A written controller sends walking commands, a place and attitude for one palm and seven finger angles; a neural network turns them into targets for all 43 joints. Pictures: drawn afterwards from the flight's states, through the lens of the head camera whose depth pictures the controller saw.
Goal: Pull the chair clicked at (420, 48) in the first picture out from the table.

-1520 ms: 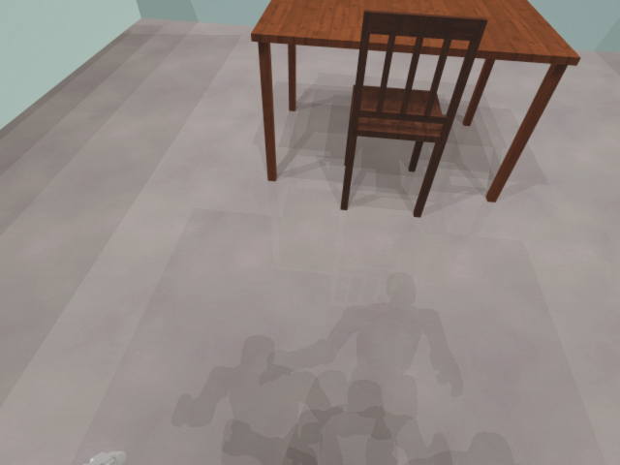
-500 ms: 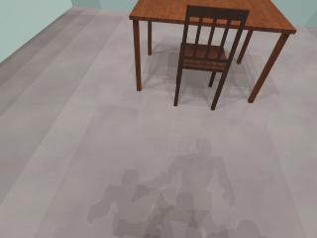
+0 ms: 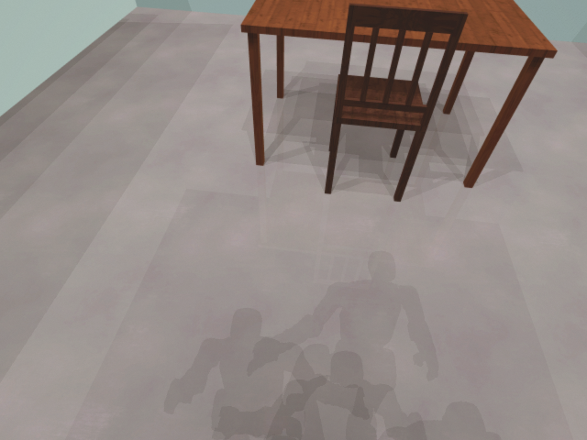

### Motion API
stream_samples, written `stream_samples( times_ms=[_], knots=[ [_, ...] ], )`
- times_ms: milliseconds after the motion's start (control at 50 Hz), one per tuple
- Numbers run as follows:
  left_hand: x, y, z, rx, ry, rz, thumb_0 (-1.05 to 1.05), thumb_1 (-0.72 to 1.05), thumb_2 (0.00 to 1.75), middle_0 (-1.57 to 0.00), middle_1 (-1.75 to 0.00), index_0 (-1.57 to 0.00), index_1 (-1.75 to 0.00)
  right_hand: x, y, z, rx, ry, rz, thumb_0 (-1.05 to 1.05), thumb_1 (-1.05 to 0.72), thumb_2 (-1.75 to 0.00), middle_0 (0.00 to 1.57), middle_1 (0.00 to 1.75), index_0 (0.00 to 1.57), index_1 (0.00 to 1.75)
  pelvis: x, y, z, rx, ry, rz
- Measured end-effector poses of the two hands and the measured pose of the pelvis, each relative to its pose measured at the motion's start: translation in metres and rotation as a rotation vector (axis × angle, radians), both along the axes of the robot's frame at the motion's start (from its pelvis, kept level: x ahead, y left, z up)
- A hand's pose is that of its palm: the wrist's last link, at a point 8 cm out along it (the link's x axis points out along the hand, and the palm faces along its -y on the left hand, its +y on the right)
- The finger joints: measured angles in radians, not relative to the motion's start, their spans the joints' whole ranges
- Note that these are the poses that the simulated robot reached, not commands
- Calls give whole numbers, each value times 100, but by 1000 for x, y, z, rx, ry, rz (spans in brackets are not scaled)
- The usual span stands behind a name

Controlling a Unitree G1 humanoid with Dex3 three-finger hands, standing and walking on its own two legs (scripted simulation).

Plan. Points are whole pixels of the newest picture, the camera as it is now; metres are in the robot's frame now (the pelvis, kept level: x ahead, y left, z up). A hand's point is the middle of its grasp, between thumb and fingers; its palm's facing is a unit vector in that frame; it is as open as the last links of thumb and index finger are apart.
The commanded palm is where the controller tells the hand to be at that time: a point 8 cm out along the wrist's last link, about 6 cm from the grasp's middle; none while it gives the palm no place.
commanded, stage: walk to a spot facing it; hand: left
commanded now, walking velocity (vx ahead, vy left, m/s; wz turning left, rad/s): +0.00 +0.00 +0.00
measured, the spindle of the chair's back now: (393, 68) +1.36 -0.29 -0.12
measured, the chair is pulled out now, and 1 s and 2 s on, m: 0.00 0.00 0.00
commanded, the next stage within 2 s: none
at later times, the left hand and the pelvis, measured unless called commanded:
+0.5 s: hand out of the picture +0.05 +0.16 -0.18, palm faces -0.12 -0.96 -0.26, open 7.4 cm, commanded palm none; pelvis +0.01 -0.04 -0.02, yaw -12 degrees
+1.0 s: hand (194, 402) +0.22 +0.19 -0.21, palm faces -0.36 -0.92 -0.17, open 7.4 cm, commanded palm none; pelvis +0.20 -0.01 -0.03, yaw -29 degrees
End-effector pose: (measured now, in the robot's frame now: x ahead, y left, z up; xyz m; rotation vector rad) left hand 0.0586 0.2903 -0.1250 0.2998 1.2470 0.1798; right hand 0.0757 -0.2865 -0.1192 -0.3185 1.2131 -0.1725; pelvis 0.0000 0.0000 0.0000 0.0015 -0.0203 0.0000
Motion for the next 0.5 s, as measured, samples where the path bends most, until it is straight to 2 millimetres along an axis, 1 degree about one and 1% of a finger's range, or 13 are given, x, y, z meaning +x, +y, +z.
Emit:
stream_samples(
  times_ms=[120, 180, 240, 320, 360, 420, 460, 500],
  knots=[
    [3, -3, 0, 3, 0, 0, 0, 90, 89, -20, -30, -21, -30, 3, -1, -1, -2, -14, -11, 0, -91, -90, 20, 30, 21, 30, 1, -1, -1, 1, 0, -18],
    [3, -9, -4, -2, 18, -11, 0, 90, 89, -20, -30, -20, -30, -1, 3, -5, 7, -29, -39, 0, -91, -90, 20, 30, 20, 30, -1, -2, -3, 3, 3, -47],
    [2, -19, -11, -19, 40, -34, 0, 91, 89, -20, -30, -20, -30, -10, 9, -11, 28, -37, -76, 0, -91, -90, 20, 30, 20, 30, -4, -4, -7, 9, 6, -78],
    [2, -36, -19, -40, 60, -72, 0, 91, 89, -20, -30, -20, -30, -31, 12, -24, 67, -30, -129, 0, -91, -90, 20, 30, 20, 30, -10, -11, -15, 28, 4, -129],
    [3, -47, -21, -47, 70, -89, 0, 91, 89, -20, -30, -20, -30, -43, 10, -32, 91, -25, -162, 0, -91, -90, 20, 30, 21, 30, -10, -17, -19, 33, -2, -163],
    [3, -64, -24, -52, 57, -110, 0, 91, 89, -20, -30, -20, -30, -58, 0, -49, 118, -2, -201, 0, -90, -90, 20, 30, 21, 30, -6, -29, -28, 19, -1, -190],
    [-1, -73, -23, -55, 44, -97, 0, 91, 89, -20, -30, -20, -30, -63, -4, -50, 125, 32, -209, 0, -91, -90, 20, 30, 21, 30, -2, -35, -27, 12, 3, -187],
    [-8, -81, -17, -63, 58, -83, 0, 91, 89, -20, -30, -20, -30, -62, -8, -43, 131, 42, -217, 1, -91, -90, 20, 30, 20, 30, 5, -39, -19, 14, 8, -204]
  ],
)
